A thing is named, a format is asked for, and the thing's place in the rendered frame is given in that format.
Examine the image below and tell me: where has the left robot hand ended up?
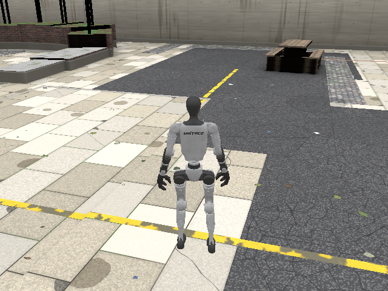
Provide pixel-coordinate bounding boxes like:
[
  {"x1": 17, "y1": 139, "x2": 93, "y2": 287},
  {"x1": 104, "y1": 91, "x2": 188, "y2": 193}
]
[{"x1": 157, "y1": 174, "x2": 171, "y2": 190}]

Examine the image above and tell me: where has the robot left upper arm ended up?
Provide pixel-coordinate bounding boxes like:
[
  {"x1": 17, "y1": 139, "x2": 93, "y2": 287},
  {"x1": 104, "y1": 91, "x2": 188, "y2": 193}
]
[{"x1": 165, "y1": 122, "x2": 181, "y2": 156}]

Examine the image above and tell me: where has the right robot forearm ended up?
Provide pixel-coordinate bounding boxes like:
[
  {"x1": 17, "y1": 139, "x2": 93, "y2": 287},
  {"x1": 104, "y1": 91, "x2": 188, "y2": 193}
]
[{"x1": 216, "y1": 146, "x2": 228, "y2": 173}]

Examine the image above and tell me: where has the left robot forearm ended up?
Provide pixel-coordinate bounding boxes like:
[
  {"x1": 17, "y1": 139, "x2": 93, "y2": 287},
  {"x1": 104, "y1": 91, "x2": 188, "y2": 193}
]
[{"x1": 159, "y1": 148, "x2": 171, "y2": 176}]

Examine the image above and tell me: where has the left robot shin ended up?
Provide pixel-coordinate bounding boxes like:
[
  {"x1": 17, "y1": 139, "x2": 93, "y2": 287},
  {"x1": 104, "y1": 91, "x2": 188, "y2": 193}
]
[{"x1": 176, "y1": 201, "x2": 186, "y2": 241}]

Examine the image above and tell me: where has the robot right upper arm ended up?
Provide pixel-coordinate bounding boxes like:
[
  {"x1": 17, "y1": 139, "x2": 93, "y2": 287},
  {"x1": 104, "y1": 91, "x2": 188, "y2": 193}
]
[{"x1": 206, "y1": 122, "x2": 222, "y2": 155}]

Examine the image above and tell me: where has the right robot thigh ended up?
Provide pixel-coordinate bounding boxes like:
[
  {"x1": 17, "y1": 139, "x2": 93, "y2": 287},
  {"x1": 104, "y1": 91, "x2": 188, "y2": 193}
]
[{"x1": 202, "y1": 169, "x2": 215, "y2": 214}]

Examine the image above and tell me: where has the right robot hand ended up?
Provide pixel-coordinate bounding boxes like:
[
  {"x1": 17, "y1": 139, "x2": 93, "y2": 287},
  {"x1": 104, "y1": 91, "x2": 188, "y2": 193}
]
[{"x1": 216, "y1": 171, "x2": 230, "y2": 187}]

